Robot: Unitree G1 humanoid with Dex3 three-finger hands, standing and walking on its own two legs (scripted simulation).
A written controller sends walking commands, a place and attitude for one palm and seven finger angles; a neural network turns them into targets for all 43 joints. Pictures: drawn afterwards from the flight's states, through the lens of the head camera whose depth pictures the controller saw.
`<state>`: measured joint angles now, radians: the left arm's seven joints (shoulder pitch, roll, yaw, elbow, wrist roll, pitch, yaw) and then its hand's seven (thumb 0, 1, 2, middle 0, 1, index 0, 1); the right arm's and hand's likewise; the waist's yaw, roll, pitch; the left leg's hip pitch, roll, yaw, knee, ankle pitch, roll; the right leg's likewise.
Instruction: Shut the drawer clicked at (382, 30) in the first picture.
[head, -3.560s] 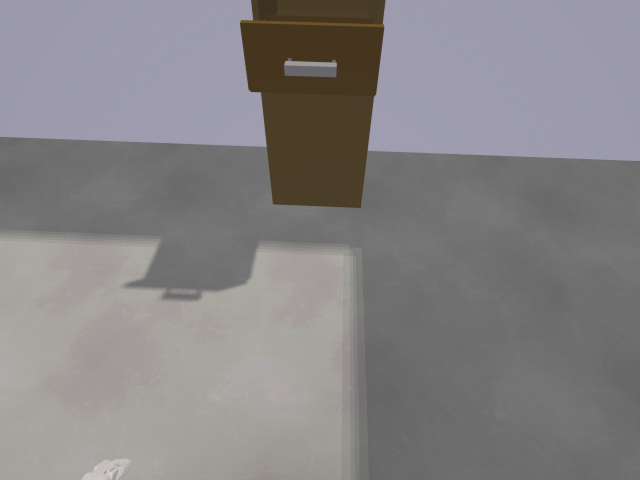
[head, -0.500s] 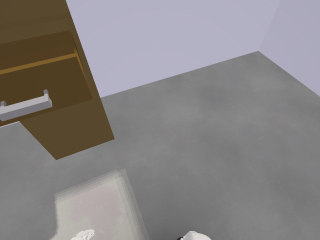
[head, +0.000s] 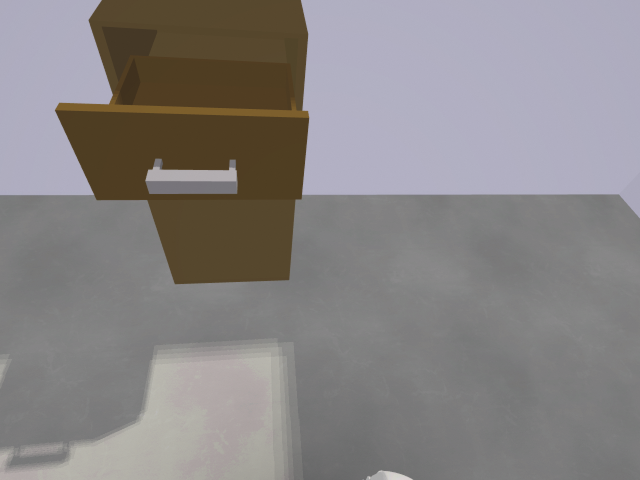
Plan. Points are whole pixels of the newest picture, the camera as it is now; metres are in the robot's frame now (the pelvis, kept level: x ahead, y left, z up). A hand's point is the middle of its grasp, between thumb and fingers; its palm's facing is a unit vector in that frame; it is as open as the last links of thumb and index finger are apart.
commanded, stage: turn to face it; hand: left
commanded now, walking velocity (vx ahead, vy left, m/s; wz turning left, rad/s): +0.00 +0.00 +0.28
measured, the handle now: (194, 173) +0.55 +0.24 +0.04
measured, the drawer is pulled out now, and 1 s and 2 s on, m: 0.29 0.29 0.29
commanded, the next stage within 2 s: take the last steps up to it in 0.24 s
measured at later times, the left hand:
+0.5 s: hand out of the picture +0.01 +0.14 -0.14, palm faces +0.20 -0.95 -0.25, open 7.3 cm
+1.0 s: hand out of the picture -0.09 +0.14 -0.17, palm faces +0.29 -0.95 -0.10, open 7.3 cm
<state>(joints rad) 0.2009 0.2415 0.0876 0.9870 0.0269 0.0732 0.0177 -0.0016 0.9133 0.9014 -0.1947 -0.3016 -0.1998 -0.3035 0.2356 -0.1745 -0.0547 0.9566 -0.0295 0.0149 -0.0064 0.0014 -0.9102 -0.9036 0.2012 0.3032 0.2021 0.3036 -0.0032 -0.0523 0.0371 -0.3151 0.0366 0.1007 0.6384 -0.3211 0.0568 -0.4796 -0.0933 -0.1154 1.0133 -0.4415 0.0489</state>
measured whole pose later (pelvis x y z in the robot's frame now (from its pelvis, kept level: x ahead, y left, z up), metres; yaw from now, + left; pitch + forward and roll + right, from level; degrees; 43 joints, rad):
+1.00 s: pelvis +0.06 +0.03 +0.00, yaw +9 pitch -1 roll -1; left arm 0.50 0.12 0.04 1.18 0.03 -0.01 0.00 0.00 0.91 0.90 -0.20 -0.30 -0.20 -0.30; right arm 0.17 -0.13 -0.04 1.03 -0.02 -0.05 0.01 0.00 -0.91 -0.90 0.20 0.30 0.20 0.30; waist 0.07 -0.04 0.04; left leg -0.28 0.05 0.15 0.57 -0.27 0.04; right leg -0.18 -0.07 -0.06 0.71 -0.45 0.00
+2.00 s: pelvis +0.23 +0.02 +0.01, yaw +7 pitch -1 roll +3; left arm 0.24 0.18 0.02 0.99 0.04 0.03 0.05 0.00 0.91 0.90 -0.20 -0.30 -0.20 -0.30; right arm 0.15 -0.22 -0.07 0.94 -0.03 0.07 0.01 0.00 -0.91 -0.90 0.20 0.30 0.20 0.30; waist 0.04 0.00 0.05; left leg -0.35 0.00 0.01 0.90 -0.45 -0.04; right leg -0.38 -0.06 -0.10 0.50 -0.12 -0.06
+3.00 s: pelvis +0.19 +0.13 +0.00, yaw +5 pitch -2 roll +0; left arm 0.29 0.12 0.00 1.06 0.00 0.04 0.06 0.00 0.92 0.90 -0.19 -0.30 -0.20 -0.30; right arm 0.30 -0.15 -0.01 1.10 -0.01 0.00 -0.04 0.00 -0.91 -0.90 0.20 0.30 0.20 0.30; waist 0.00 0.03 0.08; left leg -0.02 -0.10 0.15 0.44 -0.39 0.13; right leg -0.29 -0.05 0.00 0.57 -0.24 0.03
